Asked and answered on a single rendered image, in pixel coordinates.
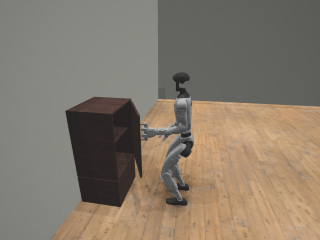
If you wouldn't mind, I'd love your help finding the left robot hand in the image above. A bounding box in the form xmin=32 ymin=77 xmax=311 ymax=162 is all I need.
xmin=141 ymin=126 xmax=158 ymax=138

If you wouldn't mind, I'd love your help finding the right robot hand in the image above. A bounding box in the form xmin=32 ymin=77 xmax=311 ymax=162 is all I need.
xmin=158 ymin=126 xmax=171 ymax=141

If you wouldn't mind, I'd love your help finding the robot left thigh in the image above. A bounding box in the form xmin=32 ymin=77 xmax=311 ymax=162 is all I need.
xmin=161 ymin=142 xmax=192 ymax=177

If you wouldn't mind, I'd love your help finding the robot head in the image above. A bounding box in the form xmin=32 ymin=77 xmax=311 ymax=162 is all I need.
xmin=172 ymin=72 xmax=190 ymax=99

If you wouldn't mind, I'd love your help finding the robot right forearm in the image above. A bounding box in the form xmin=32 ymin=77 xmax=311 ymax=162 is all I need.
xmin=170 ymin=121 xmax=177 ymax=128

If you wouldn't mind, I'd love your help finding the left robot upper arm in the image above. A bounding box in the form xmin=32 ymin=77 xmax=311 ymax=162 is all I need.
xmin=176 ymin=99 xmax=188 ymax=131

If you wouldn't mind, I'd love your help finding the handle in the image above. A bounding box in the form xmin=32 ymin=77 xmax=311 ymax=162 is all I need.
xmin=140 ymin=122 xmax=148 ymax=141

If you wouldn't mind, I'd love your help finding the robot left forearm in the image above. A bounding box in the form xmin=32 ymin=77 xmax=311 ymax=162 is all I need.
xmin=157 ymin=125 xmax=186 ymax=136

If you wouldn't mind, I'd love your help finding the cupboard door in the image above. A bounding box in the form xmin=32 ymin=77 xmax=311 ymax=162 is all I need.
xmin=131 ymin=101 xmax=143 ymax=178

